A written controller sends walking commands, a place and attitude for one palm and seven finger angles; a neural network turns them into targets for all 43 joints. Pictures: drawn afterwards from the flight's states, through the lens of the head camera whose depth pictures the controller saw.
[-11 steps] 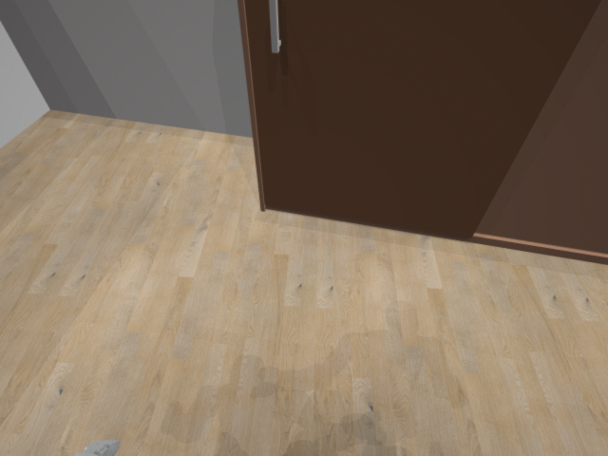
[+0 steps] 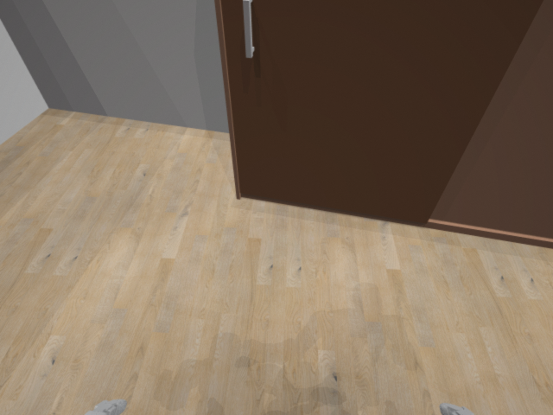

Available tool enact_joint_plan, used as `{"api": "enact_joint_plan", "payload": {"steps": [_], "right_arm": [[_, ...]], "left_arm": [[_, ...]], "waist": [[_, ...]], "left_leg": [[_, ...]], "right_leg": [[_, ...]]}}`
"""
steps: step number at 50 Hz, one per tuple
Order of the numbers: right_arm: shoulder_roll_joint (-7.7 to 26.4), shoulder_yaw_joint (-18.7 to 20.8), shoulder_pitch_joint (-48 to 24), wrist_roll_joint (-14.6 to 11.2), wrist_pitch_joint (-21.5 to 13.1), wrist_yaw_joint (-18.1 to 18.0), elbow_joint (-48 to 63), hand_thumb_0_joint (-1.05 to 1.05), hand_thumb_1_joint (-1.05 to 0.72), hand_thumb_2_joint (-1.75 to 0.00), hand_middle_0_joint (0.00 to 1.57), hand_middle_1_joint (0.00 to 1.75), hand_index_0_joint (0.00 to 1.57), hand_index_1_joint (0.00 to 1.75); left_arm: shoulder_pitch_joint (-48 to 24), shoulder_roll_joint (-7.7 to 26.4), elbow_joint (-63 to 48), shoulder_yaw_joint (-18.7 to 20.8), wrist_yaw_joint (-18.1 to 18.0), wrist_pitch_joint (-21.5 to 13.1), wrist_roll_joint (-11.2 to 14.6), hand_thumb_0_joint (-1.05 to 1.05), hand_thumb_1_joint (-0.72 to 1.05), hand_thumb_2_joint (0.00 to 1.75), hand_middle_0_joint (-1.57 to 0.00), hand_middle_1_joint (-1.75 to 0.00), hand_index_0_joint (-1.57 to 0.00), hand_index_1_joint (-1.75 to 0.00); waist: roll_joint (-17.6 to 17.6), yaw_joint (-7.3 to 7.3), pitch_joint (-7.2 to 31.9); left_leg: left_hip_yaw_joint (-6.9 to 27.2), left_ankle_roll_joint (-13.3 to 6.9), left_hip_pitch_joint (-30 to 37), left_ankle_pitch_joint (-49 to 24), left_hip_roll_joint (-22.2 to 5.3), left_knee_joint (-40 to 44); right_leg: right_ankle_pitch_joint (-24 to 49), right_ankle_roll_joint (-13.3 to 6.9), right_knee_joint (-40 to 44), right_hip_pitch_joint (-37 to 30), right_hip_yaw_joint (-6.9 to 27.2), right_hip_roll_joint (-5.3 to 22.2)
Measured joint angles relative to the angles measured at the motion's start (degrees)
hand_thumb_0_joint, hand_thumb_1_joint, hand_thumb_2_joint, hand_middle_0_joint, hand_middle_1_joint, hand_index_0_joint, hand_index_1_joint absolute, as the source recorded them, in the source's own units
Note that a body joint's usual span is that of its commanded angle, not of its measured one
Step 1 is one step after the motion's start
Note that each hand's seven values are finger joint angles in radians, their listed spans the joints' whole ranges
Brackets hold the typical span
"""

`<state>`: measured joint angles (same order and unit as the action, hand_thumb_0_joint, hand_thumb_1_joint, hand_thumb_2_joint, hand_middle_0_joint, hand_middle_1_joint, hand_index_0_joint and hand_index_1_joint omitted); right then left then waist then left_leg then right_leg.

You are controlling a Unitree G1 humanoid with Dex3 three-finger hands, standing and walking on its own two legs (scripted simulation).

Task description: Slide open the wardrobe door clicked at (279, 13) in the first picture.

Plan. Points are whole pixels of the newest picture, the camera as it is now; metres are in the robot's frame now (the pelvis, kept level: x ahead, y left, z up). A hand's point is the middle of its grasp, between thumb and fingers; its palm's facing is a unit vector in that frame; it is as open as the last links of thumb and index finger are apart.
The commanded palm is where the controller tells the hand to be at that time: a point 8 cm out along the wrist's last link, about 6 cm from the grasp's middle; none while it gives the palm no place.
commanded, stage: stand and wait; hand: left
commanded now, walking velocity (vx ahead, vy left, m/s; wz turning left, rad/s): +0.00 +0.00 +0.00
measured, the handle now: (249, 27) +1.21 +0.16 +0.08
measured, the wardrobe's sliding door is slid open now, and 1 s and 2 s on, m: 0.00 0.00 0.00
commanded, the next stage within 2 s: look at it before walking up in 0.78 s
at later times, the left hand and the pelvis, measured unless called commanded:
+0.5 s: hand out of the picture +0.06 +0.24 -0.15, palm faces -0.03 -0.94 -0.34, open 7.4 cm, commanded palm none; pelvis -0.01 -0.01 +0.00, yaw +0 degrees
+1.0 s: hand out of the picture +0.06 +0.24 -0.15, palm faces -0.03 -0.94 -0.33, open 7.4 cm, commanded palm none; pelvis -0.02 -0.01 +0.01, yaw +0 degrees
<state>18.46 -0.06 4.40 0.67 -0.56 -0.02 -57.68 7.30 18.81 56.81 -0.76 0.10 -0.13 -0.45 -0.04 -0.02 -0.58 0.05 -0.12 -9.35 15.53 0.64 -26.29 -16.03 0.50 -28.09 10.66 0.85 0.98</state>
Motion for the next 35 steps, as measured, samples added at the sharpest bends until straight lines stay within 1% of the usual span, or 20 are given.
{"api": "enact_joint_plan", "payload": {"steps": [6,17,35], "right_arm": [[0.16,0.18,0.62,-0.04,0.12,-0.12,-1.32,0.01,-0.9,-0.9,0.21,0.3,0.2,0.3],[1.24,0.37,2.97,-0.21,0.43,-0.23,-4.32,0.01,-0.9,-0.9,0.21,0.3,0.2,0.3],[0.91,0.08,3.31,-0.31,0.1,-0.03,-6.0,0.01,-0.9,-0.9,0.21,0.3,0.2,0.3]], "left_arm": [[0.62,-0.28,0.91,0.12,0.04,-0.07,0.02,0.01,0.9,0.89,-0.2,-0.3,-0.2,-0.3],[1.61,0.71,3.3,0.55,0.07,-0.08,0.15,0.01,0.9,0.89,-0.2,-0.3,-0.2,-0.3],[0.73,0.82,4.52,0.51,0.23,-0.15,0.13,0.01,0.9,0.89,-0.2,-0.3,-0.2,-0.3]], "waist": [[-0.18,-0.04,-0.28],[-0.24,-0.42,-1.22],[-0.08,-0.51,-0.99]], "left_leg": [[0.18,0.5,0.45,-0.68,-0.55,0.9],[0.46,1.08,0.66,-2.05,-1.27,2.37],[0.3,0.97,0.85,-3.62,-1.25,3.99]], "right_leg": [[0.73,-0.47,0.97,-0.47,-0.2,-0.54],[2.35,-1.01,2.94,-0.94,-0.5,-1.24],[4.09,-0.83,4.77,-1.17,-0.33,-1.21]]}}
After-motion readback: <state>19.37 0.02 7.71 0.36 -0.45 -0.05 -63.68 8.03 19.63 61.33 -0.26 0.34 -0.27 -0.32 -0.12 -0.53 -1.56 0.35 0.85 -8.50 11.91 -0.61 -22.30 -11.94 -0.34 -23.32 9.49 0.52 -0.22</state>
